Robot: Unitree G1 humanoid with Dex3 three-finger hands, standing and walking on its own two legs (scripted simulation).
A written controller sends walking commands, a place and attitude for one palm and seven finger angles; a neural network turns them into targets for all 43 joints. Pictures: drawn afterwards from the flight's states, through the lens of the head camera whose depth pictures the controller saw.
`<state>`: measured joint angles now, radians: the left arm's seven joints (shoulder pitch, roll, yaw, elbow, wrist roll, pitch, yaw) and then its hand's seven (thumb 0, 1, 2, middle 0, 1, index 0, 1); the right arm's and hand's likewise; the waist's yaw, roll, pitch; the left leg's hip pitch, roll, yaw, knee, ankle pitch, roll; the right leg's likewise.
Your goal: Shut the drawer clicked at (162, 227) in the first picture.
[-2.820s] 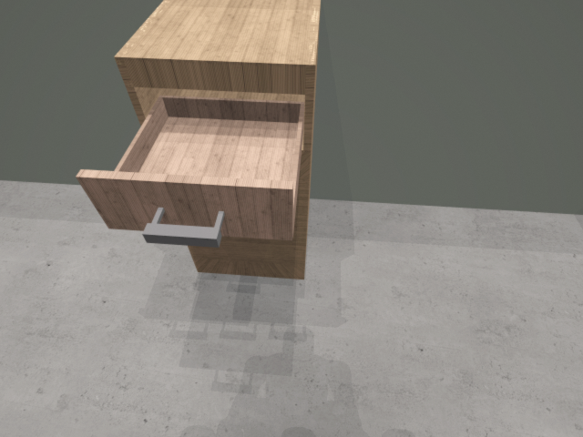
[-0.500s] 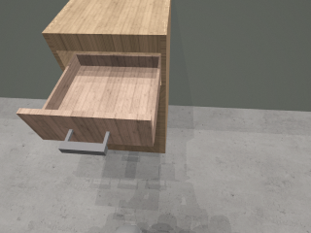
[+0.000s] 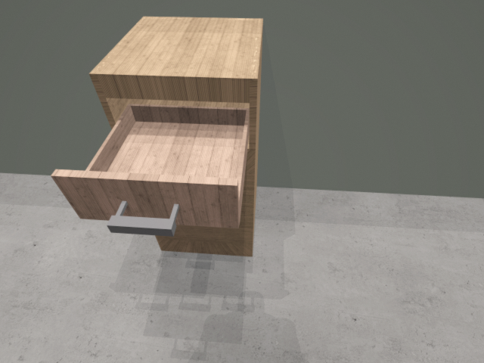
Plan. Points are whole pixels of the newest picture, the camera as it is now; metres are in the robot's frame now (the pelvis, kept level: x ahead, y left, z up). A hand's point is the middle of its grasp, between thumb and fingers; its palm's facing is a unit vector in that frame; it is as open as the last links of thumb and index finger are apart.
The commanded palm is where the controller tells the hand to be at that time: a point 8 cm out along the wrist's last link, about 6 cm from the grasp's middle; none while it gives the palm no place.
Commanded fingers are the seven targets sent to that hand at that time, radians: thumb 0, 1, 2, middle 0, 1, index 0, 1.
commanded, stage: come to a stop and stand still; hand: left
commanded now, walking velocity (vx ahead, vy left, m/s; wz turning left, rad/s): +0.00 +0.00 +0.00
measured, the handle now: (145, 216) +0.41 +0.23 -0.03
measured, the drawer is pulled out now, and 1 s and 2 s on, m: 0.30 0.30 0.30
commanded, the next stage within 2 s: look again from close up in 0.14 s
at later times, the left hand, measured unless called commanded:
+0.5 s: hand out of the picture +0.00 +0.17 -0.17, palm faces +0.02 -0.98 -0.17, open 7.4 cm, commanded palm none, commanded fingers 0.00 0.90 0.90 -0.20 -0.30 -0.20 -0.30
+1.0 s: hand out of the picture +0.00 +0.17 -0.17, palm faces +0.04 -0.98 -0.17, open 7.4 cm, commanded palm none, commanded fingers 0.00 0.90 0.90 -0.20 -0.30 -0.20 -0.30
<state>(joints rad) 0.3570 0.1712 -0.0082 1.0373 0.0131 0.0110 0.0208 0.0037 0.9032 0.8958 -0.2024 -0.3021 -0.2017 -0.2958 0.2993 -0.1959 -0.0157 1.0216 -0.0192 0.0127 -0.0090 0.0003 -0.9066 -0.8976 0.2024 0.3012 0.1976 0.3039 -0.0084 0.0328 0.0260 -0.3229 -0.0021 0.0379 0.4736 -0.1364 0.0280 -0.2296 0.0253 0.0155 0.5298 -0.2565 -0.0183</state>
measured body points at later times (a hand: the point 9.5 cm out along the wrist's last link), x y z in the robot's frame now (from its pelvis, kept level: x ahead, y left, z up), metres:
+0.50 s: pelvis -0.01 +0.00 +0.00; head -0.01 +0.00 +0.45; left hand +0.00 +0.22 -0.16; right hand -0.01 -0.22 -0.16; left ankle +0.10 +0.10 -0.73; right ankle +0.02 -0.11 -0.73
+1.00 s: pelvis +0.03 +0.00 +0.00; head +0.03 +0.01 +0.45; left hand +0.00 +0.23 -0.16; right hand +0.02 -0.22 -0.15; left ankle +0.10 +0.10 -0.73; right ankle +0.02 -0.11 -0.73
